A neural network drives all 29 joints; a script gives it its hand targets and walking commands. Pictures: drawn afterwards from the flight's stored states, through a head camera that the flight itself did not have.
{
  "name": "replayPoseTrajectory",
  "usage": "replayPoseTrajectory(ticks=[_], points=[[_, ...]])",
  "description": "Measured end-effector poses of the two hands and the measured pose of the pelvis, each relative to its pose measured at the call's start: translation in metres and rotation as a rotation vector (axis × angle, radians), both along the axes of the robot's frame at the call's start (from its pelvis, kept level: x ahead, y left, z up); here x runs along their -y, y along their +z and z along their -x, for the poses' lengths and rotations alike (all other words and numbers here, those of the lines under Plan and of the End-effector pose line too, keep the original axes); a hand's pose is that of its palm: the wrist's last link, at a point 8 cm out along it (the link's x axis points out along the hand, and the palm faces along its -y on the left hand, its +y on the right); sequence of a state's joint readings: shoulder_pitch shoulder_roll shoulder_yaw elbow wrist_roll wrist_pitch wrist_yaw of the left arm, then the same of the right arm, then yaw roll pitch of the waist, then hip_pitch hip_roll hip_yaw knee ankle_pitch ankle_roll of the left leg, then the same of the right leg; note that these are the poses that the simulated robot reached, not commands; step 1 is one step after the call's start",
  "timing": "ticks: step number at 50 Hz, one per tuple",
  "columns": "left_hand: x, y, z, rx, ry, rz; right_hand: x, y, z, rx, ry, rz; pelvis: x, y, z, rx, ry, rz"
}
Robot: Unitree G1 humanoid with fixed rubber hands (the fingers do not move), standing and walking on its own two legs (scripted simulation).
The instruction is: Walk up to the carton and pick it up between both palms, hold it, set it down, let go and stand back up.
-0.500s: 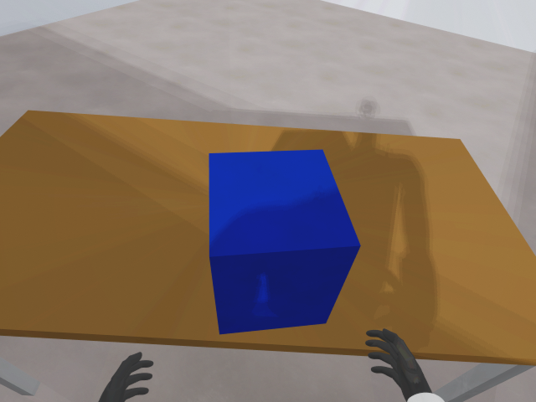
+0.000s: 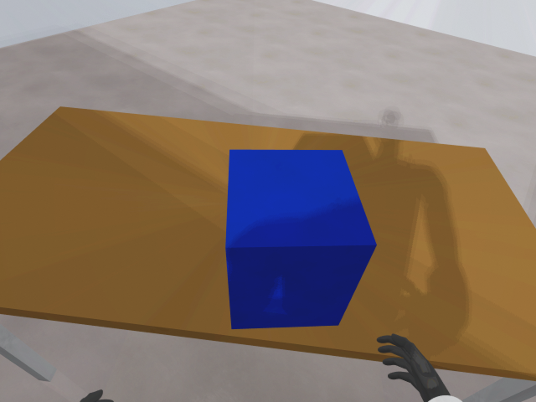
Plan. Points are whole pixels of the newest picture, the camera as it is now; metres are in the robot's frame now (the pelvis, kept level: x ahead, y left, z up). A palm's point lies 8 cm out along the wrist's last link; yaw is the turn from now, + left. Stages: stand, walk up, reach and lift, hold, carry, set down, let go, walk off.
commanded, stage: stand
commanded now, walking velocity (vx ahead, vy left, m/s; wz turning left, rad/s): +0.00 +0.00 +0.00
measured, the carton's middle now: (286, 240) +0.40 -0.02 +0.01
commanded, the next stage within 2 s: none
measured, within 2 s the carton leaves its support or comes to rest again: neither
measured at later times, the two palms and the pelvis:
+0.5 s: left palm out of the picture +0.05 +0.31 -0.11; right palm (429, 388) +0.18 -0.23 -0.04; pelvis +0.00 +0.02 +0.00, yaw +0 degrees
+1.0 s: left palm out of the picture +0.07 +0.31 -0.10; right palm (431, 389) +0.17 -0.23 -0.04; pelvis -0.01 +0.02 +0.00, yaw +0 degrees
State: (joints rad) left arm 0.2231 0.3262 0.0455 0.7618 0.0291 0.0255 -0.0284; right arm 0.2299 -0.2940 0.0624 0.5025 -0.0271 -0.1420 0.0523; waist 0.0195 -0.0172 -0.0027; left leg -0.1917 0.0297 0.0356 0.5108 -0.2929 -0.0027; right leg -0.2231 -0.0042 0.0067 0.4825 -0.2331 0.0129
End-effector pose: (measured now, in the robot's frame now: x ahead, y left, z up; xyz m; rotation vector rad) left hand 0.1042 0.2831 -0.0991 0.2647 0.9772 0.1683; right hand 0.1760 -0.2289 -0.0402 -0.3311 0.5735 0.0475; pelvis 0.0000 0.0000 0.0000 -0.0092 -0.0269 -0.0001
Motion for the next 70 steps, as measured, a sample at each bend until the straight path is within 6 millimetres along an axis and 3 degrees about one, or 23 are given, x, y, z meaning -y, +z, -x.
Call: replayPoseTrajectory(ticks=[10,22,43,59,70], points=[[-0.029,-0.004,0.038,-0.091,0.015,-0.03,-0.002,0.0,0.001,0.008,-0.004,0.036,-0.014,-0.001,0.003,0.002,0.005,-0.004],[-0.03,-0.01,0.057,-0.158,0.022,-0.023,0.001,0.001,0.0,-0.002,0.009,0.039,-0.016,0.0,0.002,-0.002,0.005,-0.009],[-0.026,-0.006,0.03,-0.126,-0.01,-0.021,0.003,0.0,0.002,0.005,-0.023,0.026,-0.018,0.003,0.009,0.007,-0.003,-0.01],[-0.035,-0.008,0.038,-0.175,-0.002,-0.025,0.004,0.001,0.001,-0.011,-0.03,0.036,-0.02,0.005,0.007,-0.001,-0.015,-0.013],[-0.027,-0.009,0.038,-0.194,-0.013,-0.017,0.006,0.0,0.002,-0.007,-0.032,0.025,-0.019,0.006,0.006,0.005,-0.024,-0.016]])
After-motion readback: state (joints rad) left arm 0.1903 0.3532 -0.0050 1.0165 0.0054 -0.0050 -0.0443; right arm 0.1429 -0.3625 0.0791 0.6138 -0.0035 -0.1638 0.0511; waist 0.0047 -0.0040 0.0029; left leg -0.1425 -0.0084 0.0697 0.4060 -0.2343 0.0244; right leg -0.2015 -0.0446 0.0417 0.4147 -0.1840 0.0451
